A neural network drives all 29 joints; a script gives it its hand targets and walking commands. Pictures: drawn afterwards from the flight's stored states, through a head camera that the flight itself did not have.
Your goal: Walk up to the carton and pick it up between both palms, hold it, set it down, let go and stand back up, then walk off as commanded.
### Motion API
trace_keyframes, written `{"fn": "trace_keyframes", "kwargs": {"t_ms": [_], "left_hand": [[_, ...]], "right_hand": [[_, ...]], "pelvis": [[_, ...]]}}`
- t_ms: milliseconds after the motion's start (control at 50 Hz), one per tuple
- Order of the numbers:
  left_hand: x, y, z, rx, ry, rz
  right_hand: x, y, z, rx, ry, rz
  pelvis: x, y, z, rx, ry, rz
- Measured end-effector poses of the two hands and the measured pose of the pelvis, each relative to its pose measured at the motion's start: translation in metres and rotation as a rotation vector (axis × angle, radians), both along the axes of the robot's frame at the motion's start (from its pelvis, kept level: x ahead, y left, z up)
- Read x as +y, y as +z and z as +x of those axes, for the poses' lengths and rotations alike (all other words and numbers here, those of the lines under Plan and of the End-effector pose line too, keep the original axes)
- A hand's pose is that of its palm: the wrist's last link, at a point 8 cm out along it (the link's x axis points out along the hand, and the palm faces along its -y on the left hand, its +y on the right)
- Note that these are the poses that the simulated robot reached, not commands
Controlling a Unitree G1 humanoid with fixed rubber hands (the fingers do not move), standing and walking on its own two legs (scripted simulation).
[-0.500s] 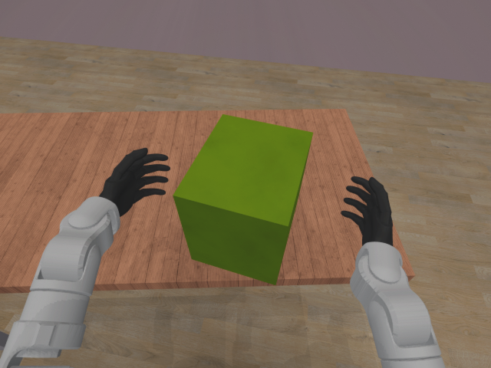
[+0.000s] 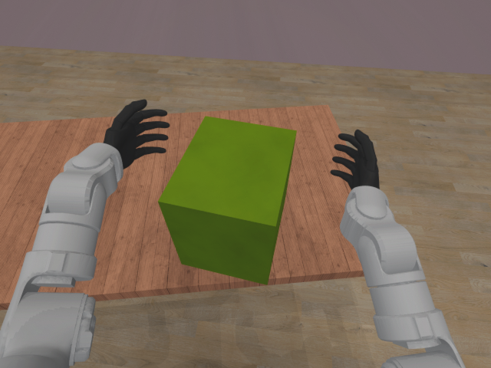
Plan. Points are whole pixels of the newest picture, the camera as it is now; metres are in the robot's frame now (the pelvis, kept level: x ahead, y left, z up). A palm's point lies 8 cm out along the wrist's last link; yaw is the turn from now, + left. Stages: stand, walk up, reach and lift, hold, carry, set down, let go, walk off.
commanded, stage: reach and lift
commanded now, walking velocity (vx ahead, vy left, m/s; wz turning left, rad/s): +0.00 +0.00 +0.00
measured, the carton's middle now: (236, 200) +0.41 +0.03 +0.00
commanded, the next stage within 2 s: none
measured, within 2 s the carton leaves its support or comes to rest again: neither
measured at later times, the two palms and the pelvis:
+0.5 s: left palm (129, 150) +0.42 +0.21 +0.13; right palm (357, 185) +0.35 -0.16 +0.11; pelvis +0.00 +0.00 +0.00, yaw +0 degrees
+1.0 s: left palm (152, 178) +0.43 +0.19 +0.05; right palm (334, 212) +0.35 -0.14 +0.04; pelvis +0.00 +0.02 +0.00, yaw +0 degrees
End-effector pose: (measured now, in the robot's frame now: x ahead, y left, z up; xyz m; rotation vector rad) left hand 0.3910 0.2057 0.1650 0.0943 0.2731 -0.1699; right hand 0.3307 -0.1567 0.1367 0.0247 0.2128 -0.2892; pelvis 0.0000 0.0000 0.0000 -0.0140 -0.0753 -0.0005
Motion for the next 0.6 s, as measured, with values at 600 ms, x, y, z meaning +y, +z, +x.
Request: {"fn": "trace_keyframes", "kwargs": {"t_ms": [600], "left_hand": [[0.011,-0.064,0.017,0.033,0.056,0.045]], "right_hand": [[0.003,-0.049,0.015,0.027,-0.048,0.069]], "pelvis": [[0.001,0.000,-0.003,0.008,0.000,-0.002]]}}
